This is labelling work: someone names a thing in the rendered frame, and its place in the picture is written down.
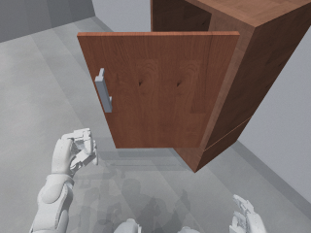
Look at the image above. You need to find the robot left hand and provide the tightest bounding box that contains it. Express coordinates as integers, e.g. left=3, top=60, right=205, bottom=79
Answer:
left=51, top=128, right=99, bottom=179

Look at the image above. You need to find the robot left forearm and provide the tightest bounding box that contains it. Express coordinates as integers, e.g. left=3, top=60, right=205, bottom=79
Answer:
left=29, top=173, right=75, bottom=233

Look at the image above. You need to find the cupboard door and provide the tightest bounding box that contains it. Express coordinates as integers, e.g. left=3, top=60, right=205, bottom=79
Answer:
left=77, top=31, right=240, bottom=149

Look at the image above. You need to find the left robot shin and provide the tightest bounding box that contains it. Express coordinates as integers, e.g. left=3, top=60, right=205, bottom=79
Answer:
left=126, top=218, right=136, bottom=222

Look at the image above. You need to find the robot right hand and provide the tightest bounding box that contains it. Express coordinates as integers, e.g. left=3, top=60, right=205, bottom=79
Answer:
left=229, top=194, right=267, bottom=233

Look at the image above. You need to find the handle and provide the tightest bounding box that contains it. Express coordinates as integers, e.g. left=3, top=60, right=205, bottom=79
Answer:
left=95, top=68, right=113, bottom=113

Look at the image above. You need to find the robot left thigh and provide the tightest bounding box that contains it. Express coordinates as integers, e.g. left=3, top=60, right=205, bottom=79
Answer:
left=114, top=221, right=142, bottom=233

